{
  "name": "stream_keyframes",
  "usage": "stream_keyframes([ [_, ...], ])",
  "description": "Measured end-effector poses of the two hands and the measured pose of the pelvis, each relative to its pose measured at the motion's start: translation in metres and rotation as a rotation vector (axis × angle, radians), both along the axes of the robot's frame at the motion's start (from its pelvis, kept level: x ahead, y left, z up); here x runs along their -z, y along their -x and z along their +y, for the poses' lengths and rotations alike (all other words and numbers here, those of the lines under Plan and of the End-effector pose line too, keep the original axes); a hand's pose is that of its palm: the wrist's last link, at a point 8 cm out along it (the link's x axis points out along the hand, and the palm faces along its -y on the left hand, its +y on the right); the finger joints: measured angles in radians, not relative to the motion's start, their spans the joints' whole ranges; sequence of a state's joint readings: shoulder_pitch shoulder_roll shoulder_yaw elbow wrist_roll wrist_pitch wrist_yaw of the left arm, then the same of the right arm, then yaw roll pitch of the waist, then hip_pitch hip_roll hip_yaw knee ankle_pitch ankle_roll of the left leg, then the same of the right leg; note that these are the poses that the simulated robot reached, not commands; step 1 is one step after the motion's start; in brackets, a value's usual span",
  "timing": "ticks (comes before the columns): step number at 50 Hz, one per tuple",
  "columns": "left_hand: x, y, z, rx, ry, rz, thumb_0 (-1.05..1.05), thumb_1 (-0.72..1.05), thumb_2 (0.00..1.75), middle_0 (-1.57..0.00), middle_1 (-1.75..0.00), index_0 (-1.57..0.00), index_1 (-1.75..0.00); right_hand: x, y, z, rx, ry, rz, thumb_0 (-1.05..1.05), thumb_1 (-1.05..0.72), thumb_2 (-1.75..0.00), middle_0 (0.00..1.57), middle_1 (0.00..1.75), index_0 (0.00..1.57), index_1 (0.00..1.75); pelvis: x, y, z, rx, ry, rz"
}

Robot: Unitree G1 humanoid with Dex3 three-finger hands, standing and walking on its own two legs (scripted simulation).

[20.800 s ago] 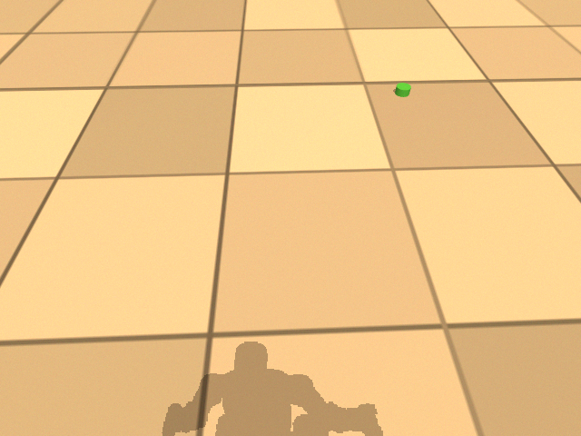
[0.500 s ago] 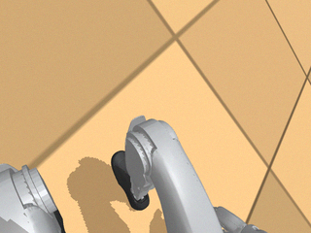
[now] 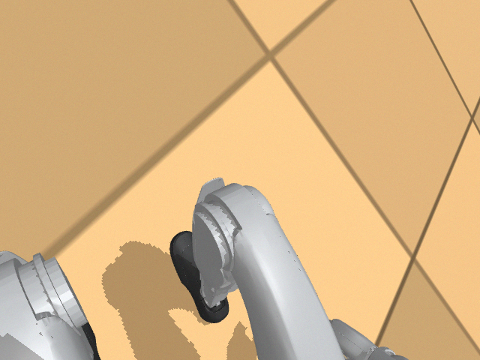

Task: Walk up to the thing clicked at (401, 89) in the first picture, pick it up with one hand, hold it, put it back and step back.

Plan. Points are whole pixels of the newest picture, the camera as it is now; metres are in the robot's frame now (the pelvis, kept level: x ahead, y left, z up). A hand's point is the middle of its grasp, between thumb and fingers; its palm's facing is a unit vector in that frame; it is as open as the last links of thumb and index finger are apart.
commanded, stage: close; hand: left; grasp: from above
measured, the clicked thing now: out of the picture +0.45 +0.30 -0.29
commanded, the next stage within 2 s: settle in 0.06 s
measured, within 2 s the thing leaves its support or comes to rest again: leaves its support in 0.48 s
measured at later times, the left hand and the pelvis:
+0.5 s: hand out of the picture +0.44 +0.31 -0.26, palm faces -0.42 -0.17 -0.89, open 11.3 cm; pelvis +0.00 +0.00 +0.00, yaw +1 degrees
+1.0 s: hand out of the picture +0.43 +0.31 -0.16, palm faces -0.44 -0.12 -0.89, open 11.3 cm; pelvis +0.01 -0.01 +0.02, yaw +6 degrees
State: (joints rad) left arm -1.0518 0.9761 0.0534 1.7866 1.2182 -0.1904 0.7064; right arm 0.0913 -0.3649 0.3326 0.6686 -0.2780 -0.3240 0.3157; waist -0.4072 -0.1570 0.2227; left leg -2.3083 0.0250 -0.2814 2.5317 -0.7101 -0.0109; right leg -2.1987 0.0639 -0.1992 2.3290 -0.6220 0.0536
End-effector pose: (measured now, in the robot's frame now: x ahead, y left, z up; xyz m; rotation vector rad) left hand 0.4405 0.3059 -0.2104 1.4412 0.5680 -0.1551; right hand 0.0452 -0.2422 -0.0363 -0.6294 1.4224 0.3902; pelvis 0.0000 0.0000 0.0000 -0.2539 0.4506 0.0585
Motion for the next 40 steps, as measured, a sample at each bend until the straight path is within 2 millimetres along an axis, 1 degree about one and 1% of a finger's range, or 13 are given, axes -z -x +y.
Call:
stream_keyframes([
  [15,0.000,-0.001,0.000,-0.003,-0.001,-0.001,0.00,-0.14,0.62,-0.55,-0.80,-0.50,-0.77,-0.002,-0.003,-0.001,0.000,0.007,-0.010,0.00,-0.91,-0.90,0.20,0.30,0.19,0.30,-0.001,0.000,0.001,-0.001,0.002,0.001],
  [21,-0.002,-0.004,0.001,-0.023,0.013,0.010,0.00,-0.15,0.62,-0.56,-0.80,-0.51,-0.76,-0.004,0.002,-0.001,0.028,0.014,-0.007,0.00,-0.91,-0.90,0.20,0.30,0.19,0.30,-0.002,0.000,0.001,-0.005,0.001,0.011],
  [24,-0.006,-0.005,0.003,-0.023,0.017,-0.001,0.00,-0.15,0.63,-0.57,-0.79,-0.51,-0.76,-0.004,0.005,-0.003,0.049,0.017,0.001,0.00,-0.92,-0.90,0.20,0.30,0.19,0.30,-0.002,-0.001,0.000,-0.007,-0.002,0.019],
  [27,-0.014,-0.006,0.006,-0.022,0.013,-0.025,0.00,-0.16,0.63,-0.58,-0.79,-0.52,-0.75,-0.003,0.007,-0.005,0.076,0.018,0.011,0.00,-0.92,-0.90,0.20,0.30,0.19,0.30,-0.003,-0.003,-0.001,-0.009,-0.007,0.036],
  [30,-0.028,-0.008,0.008,-0.010,-0.006,-0.047,0.00,-0.16,0.63,-0.58,-0.78,-0.52,-0.75,0.000,0.004,-0.008,0.097,0.012,0.012,0.00,-0.92,-0.90,0.20,0.30,0.19,0.30,-0.005,-0.006,-0.002,-0.012,-0.014,0.057],
  [40,-0.075,-0.002,0.011,-0.021,-0.031,-0.027,-0.01,-0.15,0.62,-0.58,-0.77,-0.52,-0.74,0.014,-0.027,-0.016,0.158,-0.023,-0.089,0.00,-0.91,-0.90,0.20,0.30,0.20,0.30,-0.012,-0.007,-0.004,-0.028,-0.045,0.109],
])
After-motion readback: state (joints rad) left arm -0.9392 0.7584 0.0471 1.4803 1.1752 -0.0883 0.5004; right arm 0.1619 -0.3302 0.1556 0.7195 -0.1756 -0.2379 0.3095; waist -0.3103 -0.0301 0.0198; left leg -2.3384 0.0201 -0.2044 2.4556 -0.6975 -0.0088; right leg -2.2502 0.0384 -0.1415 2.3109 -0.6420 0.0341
